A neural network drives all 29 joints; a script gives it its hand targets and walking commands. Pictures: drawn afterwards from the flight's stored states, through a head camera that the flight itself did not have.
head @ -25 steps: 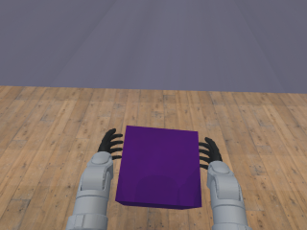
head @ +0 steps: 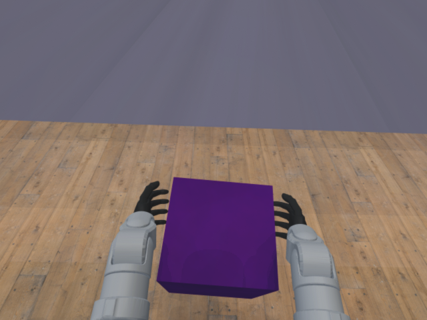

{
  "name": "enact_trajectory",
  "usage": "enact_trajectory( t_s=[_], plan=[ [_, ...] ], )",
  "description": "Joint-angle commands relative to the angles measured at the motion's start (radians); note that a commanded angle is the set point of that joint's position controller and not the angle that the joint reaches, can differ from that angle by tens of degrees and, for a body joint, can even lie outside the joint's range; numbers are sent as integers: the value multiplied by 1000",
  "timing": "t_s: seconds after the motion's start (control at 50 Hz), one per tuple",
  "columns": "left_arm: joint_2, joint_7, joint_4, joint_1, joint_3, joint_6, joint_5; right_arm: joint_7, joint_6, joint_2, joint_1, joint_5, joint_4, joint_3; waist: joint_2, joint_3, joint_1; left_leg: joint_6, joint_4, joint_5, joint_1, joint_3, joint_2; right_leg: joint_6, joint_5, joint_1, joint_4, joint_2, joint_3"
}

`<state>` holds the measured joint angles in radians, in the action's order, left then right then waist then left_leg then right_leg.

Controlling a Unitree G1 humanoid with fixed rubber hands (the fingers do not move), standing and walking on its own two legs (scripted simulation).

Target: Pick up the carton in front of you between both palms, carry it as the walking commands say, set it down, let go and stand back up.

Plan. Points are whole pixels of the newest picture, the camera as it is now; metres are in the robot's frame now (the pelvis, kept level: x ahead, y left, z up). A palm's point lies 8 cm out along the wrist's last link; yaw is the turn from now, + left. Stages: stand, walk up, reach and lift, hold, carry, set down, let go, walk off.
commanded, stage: carry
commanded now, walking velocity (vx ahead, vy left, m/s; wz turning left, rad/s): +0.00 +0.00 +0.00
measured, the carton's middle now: (216, 243) +0.31 +0.00 -0.08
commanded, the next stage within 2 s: hold in 1.02 s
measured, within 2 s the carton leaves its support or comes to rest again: neither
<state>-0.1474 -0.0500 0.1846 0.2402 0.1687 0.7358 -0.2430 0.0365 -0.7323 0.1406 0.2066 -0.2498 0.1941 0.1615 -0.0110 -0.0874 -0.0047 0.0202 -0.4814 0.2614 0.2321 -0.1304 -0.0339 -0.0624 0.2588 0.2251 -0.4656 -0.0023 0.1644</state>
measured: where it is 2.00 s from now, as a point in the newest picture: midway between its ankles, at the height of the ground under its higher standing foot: outside the picture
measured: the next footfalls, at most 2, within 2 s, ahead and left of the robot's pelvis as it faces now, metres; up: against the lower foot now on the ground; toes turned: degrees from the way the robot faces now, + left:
none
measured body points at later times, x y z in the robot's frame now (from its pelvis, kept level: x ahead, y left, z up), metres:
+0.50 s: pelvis -0.01 +0.01 +0.00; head -0.05 +0.02 +0.45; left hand +0.29 +0.16 +0.04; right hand +0.29 -0.14 +0.04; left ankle +0.00 +0.10 -0.74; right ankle +0.00 -0.07 -0.74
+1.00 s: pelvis -0.02 +0.01 +0.00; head -0.07 +0.02 +0.45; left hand +0.28 +0.16 +0.04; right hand +0.27 -0.14 +0.04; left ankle +0.00 +0.10 -0.74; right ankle +0.00 -0.07 -0.74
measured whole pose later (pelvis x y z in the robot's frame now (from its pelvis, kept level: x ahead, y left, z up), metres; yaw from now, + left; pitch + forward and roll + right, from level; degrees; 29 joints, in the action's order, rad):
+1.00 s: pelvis -0.02 +0.01 +0.00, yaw +0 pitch +1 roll +0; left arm -0.15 -0.04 0.22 0.25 0.19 0.74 -0.27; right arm 0.02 -0.74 0.15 0.23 -0.26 0.24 0.18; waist -0.02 -0.13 0.00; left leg 0.04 -0.48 0.23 0.26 -0.15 -0.02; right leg -0.05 0.22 0.27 -0.48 0.02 0.15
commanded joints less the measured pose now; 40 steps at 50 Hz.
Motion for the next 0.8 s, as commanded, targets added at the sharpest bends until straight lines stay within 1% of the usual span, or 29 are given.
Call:
enact_trajectory(
  t_s=[0.0, 0.04, 0.06, 0.1, 0.12, 0.14, 0.16, 0.18, 0.2, 0.24, 0.26, 0.28, 0.32, 0.34, 0.36, 0.4, 0.42, 0.44, 0.46, 0.48, 0.5, 0.56, 0.58, 0.6, 0.64, 0.66, 0.7, 0.76, 0.78],
  plan=[
    [-956, 249, -40, 395, -558, -19, 263, -261, 34, 887, 500, 276, -87, -543, -27, -229, 2, 44, 83, -172, -45, 122, -126, 1, -187, -68, 56, 154, -159],
    [-917, 255, -4, 404, -513, -14, 240, -260, 31, 875, 468, 243, -65, -501, 36, -222, 3, 35, 70, -180, -28, 121, -137, -8, -190, -84, 67, 163, -161],
    [-930, 254, -26, 410, -549, -25, 258, -260, 36, 906, 498, 263, -48, -523, 51, -202, 6, 27, 82, -187, -39, 121, -123, -3, -180, -48, 43, 163, -161],
    [-929, 254, 7, 383, -521, -27, 234, -254, 36, 879, 494, 252, -49, -526, 15, -201, 8, 36, 94, -173, -12, 141, -137, 9, -141, -73, 56, 147, -147],
    [-912, 255, -31, 378, -536, -26, 236, -257, 43, 908, 484, 265, -59, -512, 44, -241, 5, 37, 94, -150, -56, 125, -132, 7, -128, -82, 53, 148, -157],
    [-935, 255, -14, 402, -524, -22, 245, -257, 42, 904, 489, 260, -52, -516, 10, -199, 2, 52, 108, -146, 7, 153, -137, 1, -137, -53, 54, 152, -153],
    [-935, 253, -37, 429, -545, -31, 267, -257, 40, 929, 485, 269, -55, -544, -27, -207, 5, 49, 67, -183, -28, 138, -137, 14, -173, -64, 60, 144, -155],
    [-938, 254, -48, 424, -549, -39, 272, -257, 39, 907, 489, 271, -56, -540, -17, -236, 11, 28, 74, -218, -42, 116, -126, 8, -222, -79, 47, 155, -152],
    [-963, 257, -54, 432, -567, -35, 279, -258, 48, 925, 515, 285, -103, -570, -5, -266, 8, 43, 82, -271, -52, 126, -128, 16, -230, -86, 19, 160, -132],
    [-928, 254, 27, 376, -488, -22, 233, -254, 33, 869, 494, 240, -38, -509, -56, -228, 5, 35, 88, -122, -7, 118, -127, 26, -169, -69, 63, 145, -144],
    [-904, 255, 31, 354, -468, -21, 213, -255, 37, 890, 519, 256, -44, -514, -10, -242, 10, 35, 78, -123, -36, 131, -121, 14, -130, -78, 51, 144, -155],
    [-928, 254, -22, 399, -539, -24, 240, -258, 41, 886, 490, 254, -48, -498, 50, -189, 6, 39, 114, -146, -33, 132, -112, 6, -128, -18, 49, 146, -154],
    [-941, 258, -40, 421, -540, -36, 271, -262, 40, 921, 478, 268, -25, -511, 32, -221, 1, 43, 100, -130, -16, 127, -121, 13, -138, -57, 59, 157, -158],
    [-944, 263, 15, 419, -517, -27, 239, -257, 44, 893, 504, 245, -28, -506, 0, -194, 7, 35, 95, -147, -18, 126, -116, 26, -137, -54, 74, 154, -153],
    [-948, 262, -28, 447, -546, -32, 249, -262, 47, 910, 506, 244, -33, -512, 31, -219, 10, 27, 82, -191, -55, 118, -122, 3, -163, -34, 60, 154, -163],
    [-933, 262, -51, 459, -531, -39, 258, -263, 36, 909, 473, 245, -12, -496, 38, -195, 7, 46, 83, -253, -21, 118, -128, 10, -217, -39, 39, 167, -167],
    [-931, 261, -10, 440, -523, -21, 248, -269, 35, 926, 467, 239, 19, -480, 3, -228, 5, 48, 78, -205, -41, 135, -139, 20, -167, -49, 49, 151, -155],
    [-941, 258, -40, 441, -555, -30, 258, -269, 45, 923, 496, 250, -41, -507, 50, -214, 3, 33, 79, -220, -46, 113, -128, 15, -165, -55, 38, 157, -148],
    [-951, 263, -7, 417, -530, -21, 241, -268, 39, 910, 527, 265, -72, -513, -16, -219, 4, 49, 95, -219, -42, 138, -127, 1, -157, -37, 35, 162, -164],
    [-943, 257, -31, 407, -542, -19, 241, -268, 26, 917, 470, 257, 6, -489, 37, -231, -2, 52, 81, -220, -33, 134, -132, 14, -166, -63, 61, 159, -165],
    [-945, 253, -25, 385, -521, -23, 237, -265, 42, 916, 499, 266, -68, -508, 14, -256, -3, 48, 89, -213, -33, 126, -135, 6, -151, -81, 48, 162, -147],
    [-928, 253, -28, 397, -515, -28, 249, -264, 32, 903, 464, 251, -17, -506, 16, -262, 7, 39, 83, -183, -67, 119, -138, 8, -134, -56, 39, 141, -151],
    [-919, 257, 2, 408, -491, -21, 218, -258, 43, 885, 530, 237, -83, -487, 21, -219, 9, 42, 96, -182, -29, 138, -127, 8, -163, -46, 55, 148, -152],
    [-944, 259, -17, 441, -524, -28, 253, -259, 40, 925, 526, 266, -78, -543, 23, -230, 4, 49, 85, -168, -8, 136, -134, 11, -148, -79, 35, 151, -154],
    [-954, 261, -13, 416, -523, -24, 248, -259, 32, 891, 498, 238, -62, -517, -16, -210, 11, 50, 87, -223, -14, 135, -127, 9, -204, -40, 45, 164, -152],
    [-933, 258, -34, 445, -530, -27, 245, -261, 27, 888, 502, 232, -40, -494, 23, -200, 11, 51, 71, -162, -22, 136, -132, 13, -171, -52, 74, 163, -166],
    [-951, 257, -9, 421, -526, -20, 259, -262, 42, 899, 531, 259, -83, -530, -37, -210, 3, 49, 89, -93, 4, 136, -137, 8, -126, -53, 85, 159, -166],
    [-935, 258, -41, 432, -535, -30, 247, -274, 32, 904, 495, 249, -21, -504, 29, -264, 2, 49, 76, -119, -58, 127, -128, 3, -178, -44, 61, 170, -170],
    [-932, 260, -31, 417, -527, -27, 255, -275, 40, 925, 492, 262, -48, -533, -18, -256, 2, 47, 83, -153, -32, 134, -119, 1, -141, -64, 51, 168, -150]
  ],
)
